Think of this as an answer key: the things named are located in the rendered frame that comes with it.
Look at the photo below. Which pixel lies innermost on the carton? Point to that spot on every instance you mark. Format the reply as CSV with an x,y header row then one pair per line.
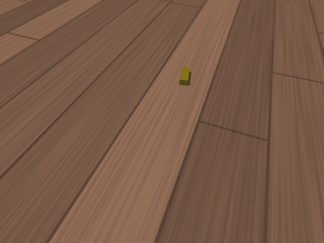
x,y
184,76

